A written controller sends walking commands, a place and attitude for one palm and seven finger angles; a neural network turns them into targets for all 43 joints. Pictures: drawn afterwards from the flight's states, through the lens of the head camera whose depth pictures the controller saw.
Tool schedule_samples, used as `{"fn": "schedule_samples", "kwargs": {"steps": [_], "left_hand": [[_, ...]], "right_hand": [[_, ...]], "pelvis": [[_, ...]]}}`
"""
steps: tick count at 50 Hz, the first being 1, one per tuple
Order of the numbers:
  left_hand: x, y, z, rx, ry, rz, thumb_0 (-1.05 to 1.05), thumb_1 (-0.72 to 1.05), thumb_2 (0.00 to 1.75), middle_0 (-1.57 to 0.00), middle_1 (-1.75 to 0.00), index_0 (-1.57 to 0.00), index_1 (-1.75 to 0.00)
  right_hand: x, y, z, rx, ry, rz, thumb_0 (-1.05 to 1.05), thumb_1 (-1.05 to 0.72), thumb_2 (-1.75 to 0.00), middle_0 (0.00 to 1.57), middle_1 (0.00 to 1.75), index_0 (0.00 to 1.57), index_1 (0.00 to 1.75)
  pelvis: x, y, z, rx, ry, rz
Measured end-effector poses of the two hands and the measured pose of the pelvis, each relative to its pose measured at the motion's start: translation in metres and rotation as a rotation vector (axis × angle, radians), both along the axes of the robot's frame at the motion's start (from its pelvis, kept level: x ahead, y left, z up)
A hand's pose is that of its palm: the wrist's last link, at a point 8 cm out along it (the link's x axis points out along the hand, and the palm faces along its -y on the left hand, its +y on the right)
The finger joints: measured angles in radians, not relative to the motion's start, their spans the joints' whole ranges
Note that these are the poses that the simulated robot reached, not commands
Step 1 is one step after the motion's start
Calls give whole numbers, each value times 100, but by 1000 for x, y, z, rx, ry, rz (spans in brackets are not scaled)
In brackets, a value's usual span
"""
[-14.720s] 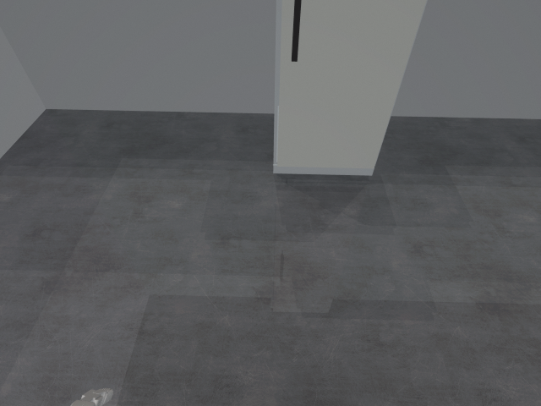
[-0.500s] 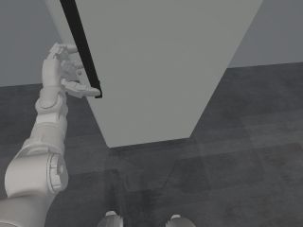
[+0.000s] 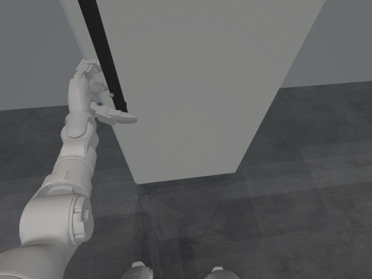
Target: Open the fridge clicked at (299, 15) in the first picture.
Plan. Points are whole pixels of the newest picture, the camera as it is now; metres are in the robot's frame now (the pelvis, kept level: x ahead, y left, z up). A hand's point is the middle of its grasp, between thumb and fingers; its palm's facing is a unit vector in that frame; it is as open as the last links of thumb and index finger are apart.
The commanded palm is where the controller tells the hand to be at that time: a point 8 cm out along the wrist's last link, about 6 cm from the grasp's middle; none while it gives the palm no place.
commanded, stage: slide the fingers in behind the handle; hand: left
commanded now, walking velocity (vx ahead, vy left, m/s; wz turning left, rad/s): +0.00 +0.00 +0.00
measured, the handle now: (110, 65) +0.55 +0.14 +0.13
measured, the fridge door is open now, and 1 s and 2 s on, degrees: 0 0 0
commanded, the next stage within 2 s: grip the handle and tug to test in 1.04 s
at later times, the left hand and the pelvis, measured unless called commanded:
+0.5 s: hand (120, 95) +0.49 +0.12 +0.10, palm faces +0.07 -1.00 +0.01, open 14.0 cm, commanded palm +0.46 +0.17 +0.10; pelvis +0.00 -0.01 +0.00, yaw +0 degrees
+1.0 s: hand (119, 94) +0.49 +0.12 +0.10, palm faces +0.07 -1.00 +0.00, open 14.0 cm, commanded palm +0.46 +0.17 +0.10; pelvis +0.00 +0.00 +0.00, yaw +0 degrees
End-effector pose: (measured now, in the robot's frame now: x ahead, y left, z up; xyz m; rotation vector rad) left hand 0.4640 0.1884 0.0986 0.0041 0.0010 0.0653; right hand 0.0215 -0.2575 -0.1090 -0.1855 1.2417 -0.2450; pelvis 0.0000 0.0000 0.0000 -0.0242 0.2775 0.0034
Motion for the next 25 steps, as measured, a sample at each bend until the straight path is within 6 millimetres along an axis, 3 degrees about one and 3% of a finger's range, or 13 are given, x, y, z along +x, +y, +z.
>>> {"fn": "schedule_samples", "kwargs": {"steps": [25], "left_hand": [[-3, -20, 1, -9, -4, 4, -1, -50, 30, -30, -120, -30, -120]], "right_hand": [[0, -2, -2, 26, 6, -10, 0, -90, -89, 20, 30, 20, 30]], "pelvis": [[4, -6, 3, 9, -10, -5]]}}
